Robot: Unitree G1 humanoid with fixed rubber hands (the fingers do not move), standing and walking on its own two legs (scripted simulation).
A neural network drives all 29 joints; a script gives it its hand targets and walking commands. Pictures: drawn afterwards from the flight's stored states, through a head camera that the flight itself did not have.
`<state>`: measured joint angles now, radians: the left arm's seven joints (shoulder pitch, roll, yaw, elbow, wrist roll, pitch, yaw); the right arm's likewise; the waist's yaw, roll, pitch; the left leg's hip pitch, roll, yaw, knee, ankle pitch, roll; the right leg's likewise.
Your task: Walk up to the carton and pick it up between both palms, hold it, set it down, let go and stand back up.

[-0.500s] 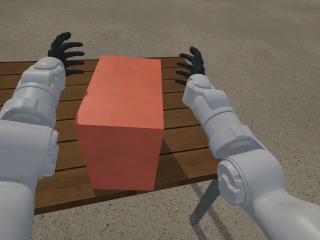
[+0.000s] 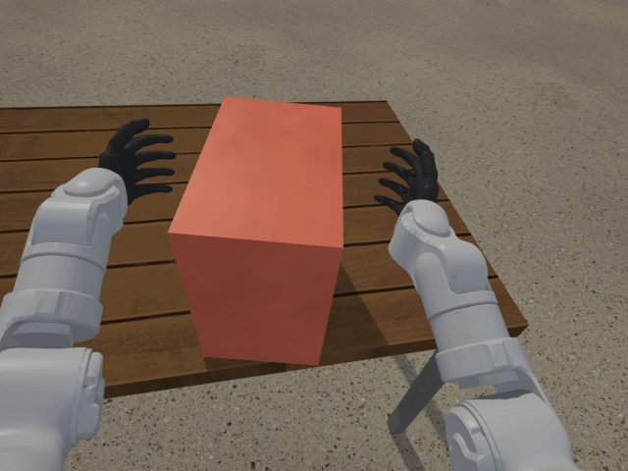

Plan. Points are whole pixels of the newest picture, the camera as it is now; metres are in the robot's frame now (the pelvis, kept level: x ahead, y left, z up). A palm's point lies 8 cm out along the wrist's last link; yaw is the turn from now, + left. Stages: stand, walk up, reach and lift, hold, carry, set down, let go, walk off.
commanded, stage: set down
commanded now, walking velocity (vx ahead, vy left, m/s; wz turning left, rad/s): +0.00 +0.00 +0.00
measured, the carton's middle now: (272, 232) +0.46 +0.00 +0.05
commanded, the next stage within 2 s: none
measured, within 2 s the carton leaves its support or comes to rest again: neither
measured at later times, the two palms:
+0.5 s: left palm (89, 233) +0.40 +0.21 +0.14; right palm (418, 243) +0.33 -0.15 +0.15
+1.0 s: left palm (83, 314) +0.33 +0.22 +0.09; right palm (425, 312) +0.27 -0.16 +0.09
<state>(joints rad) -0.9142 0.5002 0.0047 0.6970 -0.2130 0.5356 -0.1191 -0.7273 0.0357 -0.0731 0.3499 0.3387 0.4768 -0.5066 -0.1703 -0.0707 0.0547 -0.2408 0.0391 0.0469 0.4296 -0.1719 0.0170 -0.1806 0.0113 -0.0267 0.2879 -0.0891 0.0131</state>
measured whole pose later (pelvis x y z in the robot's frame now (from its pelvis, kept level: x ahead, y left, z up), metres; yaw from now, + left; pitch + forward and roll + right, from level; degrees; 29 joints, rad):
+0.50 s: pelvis +0.00 +0.01 +0.00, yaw +0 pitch -5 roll -2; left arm -0.63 0.48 0.01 0.35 -0.24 0.59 -0.13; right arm -0.47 0.03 -0.09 0.11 0.29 0.53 -0.48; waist -0.10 -0.07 0.09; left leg -0.17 0.02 0.05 0.45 -0.20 0.03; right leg -0.12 0.00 -0.02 0.32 -0.12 0.03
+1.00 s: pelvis +0.01 +0.00 +0.00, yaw -1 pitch -6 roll -1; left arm -0.21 0.47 0.03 0.06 -0.25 0.47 -0.19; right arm -0.02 0.05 0.05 -0.20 0.24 0.47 -0.49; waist -0.02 -0.05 0.12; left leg -0.10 0.04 0.07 0.42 -0.21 0.01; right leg -0.07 0.01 -0.01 0.33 -0.14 0.01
